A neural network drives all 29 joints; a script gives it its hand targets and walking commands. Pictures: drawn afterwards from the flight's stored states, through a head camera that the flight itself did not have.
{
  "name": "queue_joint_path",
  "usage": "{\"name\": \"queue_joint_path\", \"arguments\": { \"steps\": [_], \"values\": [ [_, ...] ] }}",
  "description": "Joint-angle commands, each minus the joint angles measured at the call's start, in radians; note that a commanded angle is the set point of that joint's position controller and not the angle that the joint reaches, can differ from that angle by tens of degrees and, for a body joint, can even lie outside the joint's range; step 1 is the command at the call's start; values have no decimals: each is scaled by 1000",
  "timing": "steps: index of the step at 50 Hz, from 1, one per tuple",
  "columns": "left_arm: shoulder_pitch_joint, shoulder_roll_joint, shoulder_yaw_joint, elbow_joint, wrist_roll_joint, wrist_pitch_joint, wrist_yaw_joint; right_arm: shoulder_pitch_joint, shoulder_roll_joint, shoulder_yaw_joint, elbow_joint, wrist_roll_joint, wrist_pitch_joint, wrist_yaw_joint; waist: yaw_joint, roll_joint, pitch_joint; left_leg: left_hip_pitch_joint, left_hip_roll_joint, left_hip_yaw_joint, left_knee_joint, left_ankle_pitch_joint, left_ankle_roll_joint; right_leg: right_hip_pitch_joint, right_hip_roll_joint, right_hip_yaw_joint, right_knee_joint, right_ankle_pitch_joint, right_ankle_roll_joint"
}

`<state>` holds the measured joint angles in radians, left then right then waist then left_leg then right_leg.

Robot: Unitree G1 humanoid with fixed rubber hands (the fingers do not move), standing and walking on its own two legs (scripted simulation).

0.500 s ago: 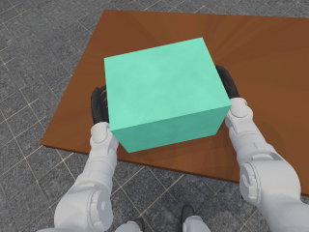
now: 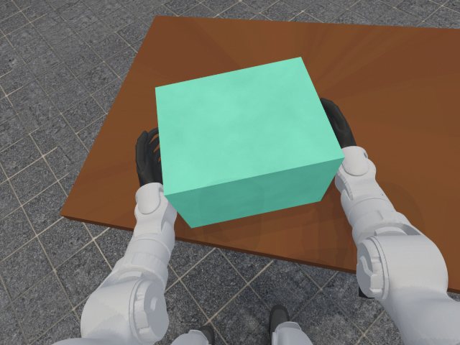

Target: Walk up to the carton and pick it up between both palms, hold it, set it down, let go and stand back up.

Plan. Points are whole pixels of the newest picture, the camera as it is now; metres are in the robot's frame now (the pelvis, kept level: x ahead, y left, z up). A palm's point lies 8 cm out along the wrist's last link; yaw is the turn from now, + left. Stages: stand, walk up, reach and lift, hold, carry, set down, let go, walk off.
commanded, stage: reach and lift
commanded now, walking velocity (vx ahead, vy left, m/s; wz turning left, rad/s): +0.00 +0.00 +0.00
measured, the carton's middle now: (242, 147) +0.44 +0.03 +0.01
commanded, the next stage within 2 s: none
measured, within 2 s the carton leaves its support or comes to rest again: leaves its support in 0.82 s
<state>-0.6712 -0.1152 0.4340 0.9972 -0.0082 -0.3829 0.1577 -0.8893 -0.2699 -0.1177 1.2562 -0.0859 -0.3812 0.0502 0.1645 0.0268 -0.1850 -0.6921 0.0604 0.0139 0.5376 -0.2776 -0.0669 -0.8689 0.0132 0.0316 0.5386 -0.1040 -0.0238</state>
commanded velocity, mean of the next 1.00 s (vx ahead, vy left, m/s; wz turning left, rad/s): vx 0.00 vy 0.00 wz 0.00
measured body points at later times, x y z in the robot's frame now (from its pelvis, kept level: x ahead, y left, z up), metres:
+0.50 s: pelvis -0.01 +0.00 +0.00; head +0.11 -0.03 +0.43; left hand +0.37 +0.20 +0.01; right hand +0.47 -0.13 +0.02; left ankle -0.04 +0.17 -0.72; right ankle +0.07 -0.10 -0.72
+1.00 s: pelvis -0.03 -0.01 +0.00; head +0.06 -0.02 +0.44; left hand +0.34 +0.22 +0.02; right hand +0.44 -0.11 +0.04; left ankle -0.04 +0.17 -0.72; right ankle +0.07 -0.10 -0.72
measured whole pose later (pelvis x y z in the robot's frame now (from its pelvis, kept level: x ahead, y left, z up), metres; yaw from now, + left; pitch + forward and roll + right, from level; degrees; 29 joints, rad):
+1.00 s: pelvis -0.03 -0.01 +0.00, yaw +2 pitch +22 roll +2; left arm -0.67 0.03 0.22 1.10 -0.11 -0.37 0.19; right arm -0.89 -0.20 -0.12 1.29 -0.11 -0.34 -0.02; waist 0.13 -0.01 -0.20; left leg -0.69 0.05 -0.03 0.54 -0.23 -0.07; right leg -0.83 0.00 -0.01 0.50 -0.05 -0.03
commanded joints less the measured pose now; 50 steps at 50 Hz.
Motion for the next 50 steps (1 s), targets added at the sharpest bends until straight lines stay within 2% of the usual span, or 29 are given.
{"name": "queue_joint_path", "arguments": {
  "steps": [1, 7, 8, 9, 10, 11, 12, 13, 14, 16, 18, 19, 20, 23, 24, 25, 26, 27, 29, 30, 32, 34, 36, 38, 39, 40, 41, 45, 50],
  "values": [
    [-513, -355, -304, 49, 153, -39, -110, -656, 659, 224, -130, -127, -129, 82, 40, -283, -811, -241, -63, 86, -14, 277, 53, 1015, -16, -42, 43, 514, 76],
    [-477, -373, -338, 64, 149, -56, -117, -637, 647, 234, -81, -149, -174, 71, 27, -270, -846, -244, -62, 82, -25, 269, 44, 1025, -17, -37, 35, 564, 76],
    [-458, -373, -322, 81, 151, -57, -117, -641, 646, 240, -86, -154, -181, 69, 42, -292, -831, -234, -61, 83, -22, 285, 45, 1023, -14, -42, 35, 581, 79],
    [-476, -374, -341, 74, 138, -62, -119, -647, 644, 242, -83, -143, -192, 67, 28, -283, -856, -222, -64, 78, -25, 289, 46, 1020, -17, -48, 31, 602, 75],
    [-443, -381, -335, 100, 150, -59, -123, -659, 642, 252, -106, -152, -200, 68, 43, -285, -855, -225, -65, 86, -20, 291, 44, 1018, -15, -45, 35, 603, 76],
    [-425, -385, -344, 94, 136, -61, -126, -654, 625, 249, -93, -150, -204, 64, 16, -295, -865, -222, -59, 72, -24, 283, 52, 1027, -21, -45, 34, 615, 83],
    [-455, -362, -343, 68, 143, -67, -125, -634, 635, 242, -69, -149, -202, 57, 33, -268, -817, -207, -58, 79, -30, 311, 46, 1011, -17, -43, 22, 588, 83],
    [-471, -368, -359, 78, 133, -63, -129, -639, 630, 240, -81, -153, -208, 59, 13, -285, -828, -208, -59, 79, -26, 304, 41, 1019, -12, -51, 25, 611, 78],
    [-461, -381, -355, 75, 134, -61, -125, -656, 628, 254, -78, -150, -208, 63, 34, -283, -851, -206, -60, 82, -30, 301, 40, 1023, -12, -50, 30, 608, 76],
    [-455, -376, -376, 96, 131, -66, -134, -655, 658, 245, -101, -140, -222, 47, 12, -259, -848, -198, -64, 74, -25, 304, 41, 1028, -24, -47, 13, 616, 80],
    [-454, -388, -410, 107, 103, -66, -138, -648, 664, 262, -115, -146, -222, 41, -13, -282, -896, -216, -67, 64, -15, 278, 43, 1050, -30, -40, 32, 635, 83],
    [-472, -387, -411, 107, 99, -70, -140, -645, 669, 260, -108, -150, -220, 36, -13, -282, -895, -226, -71, 69, -21, 274, 42, 1056, -33, -39, 37, 637, 87],
    [-452, -389, -396, 122, 102, -70, -135, -671, 661, 287, -120, -140, -220, 47, 24, -271, -897, -202, -64, 65, -26, 294, 45, 1019, -23, -43, 35, 610, 84],
    [-484, -409, -448, 98, 77, -70, -139, -621, 673, 262, -85, -145, -209, 35, -28, -252, -898, -201, -67, 57, -19, 291, 32, 1035, -22, -49, 28, 624, 78],
    [-475, -408, -433, 106, 81, -71, -143, -623, 677, 253, -101, -142, -211, 31, -29, -258, -890, -193, -69, 56, -24, 295, 36, 1027, -16, -47, 20, 602, 83],
    [-484, -413, -425, 85, 84, -68, -135, -634, 651, 273, -86, -141, -199, 45, -9, -240, -891, -182, -71, 61, -32, 311, 35, 1027, -17, -53, 25, 615, 79],
    [-475, -402, -428, 86, 76, -63, -138, -654, 663, 269, -109, -125, -200, 40, -9, -247, -873, -175, -71, 55, -29, 314, 36, 1012, -9, -58, 19, 594, 80],
    [-464, -414, -438, 92, 70, -58, -138, -660, 649, 261, -109, -138, -204, 37, -36, -254, -885, -169, -72, 52, -23, 321, 31, 1027, -11, -67, 15, 617, 80],
    [-501, -431, -453, 60, 60, -58, -136, -657, 654, 278, -113, -123, -203, 38, -21, -243, -895, -144, -67, 48, -34, 314, 32, 1010, -9, -60, 12, 608, 79],
    [-502, -419, -477, 61, 48, -63, -145, -628, 675, 248, -107, -138, -202, 23, -75, -229, -904, -151, -78, 53, -24, 329, 24, 1034, -15, -65, 11, 633, 80],
    [-537, -439, -489, 51, 34, -57, -142, -647, 664, 262, -119, -135, -191, 31, -61, -213, -904, -133, -75, 47, -35, 300, 23, 1011, -13, -64, 6, 584, 76],
    [-541, -431, -514, 68, 10, -58, -149, -643, 698, 259, -147, -127, -183, 19, -98, -220, -941, -150, -86, 40, -9, 315, 20, 1041, -19, -55, 1, 595, 79],
    [-591, -446, -521, 35, -11, -53, -144, -654, 707, 275, -165, -119, -164, 28, -79, -218, -950, -156, -87, 41, -30, 281, 25, 1035, -22, -53, 4, 544, 84],
    [-581, -462, -542, 38, -25, -52, -140, -675, 714, 290, -179, -107, -154, 31, -79, -204, -961, -145, -89, 26, -24, 308, 23, 1032, -8, -68, 4, 541, 78],
    [-578, -455, -548, 50, -27, -48, -141, -698, 706, 284, -225, -110, -155, 28, -93, -199, -944, -150, -89, 29, -26, 323, 20, 1018, -7, -69, -2, 538, 80],
    [-607, -459, -557, 35, -37, -50, -142, -676, 733, 284, -196, -108, -140, 31, -94, -191, -958, -152, -89, 34, -27, 299, 20, 1032, -13, -56, 2, 525, 74],
    [-632, -455, -576, -6, -54, -49, -143, -663, 722, 275, -188, -103, -134, 22, -117, -199, -971, -136, -93, 29, -18, 320, 16, 1035, -11, -67, -10, 520, 82],
    [-695, -457, -612, -33, -83, -33, -151, -671, 766, 273, -245, -89, -94, 19, -144, -156, -970, -130, -101, 21, -26, 302, 9, 1036, -16, -60, -18, 472, 82],
    [-789, -448, -626, -97, -102, -19, -149, -659, 813, 288, -263, -68, -28, 25, -157, -144, -975, -122, -111, 14, -38, 262, 8, 1053, -20, -56, -31, 390, 89]
  ]
}}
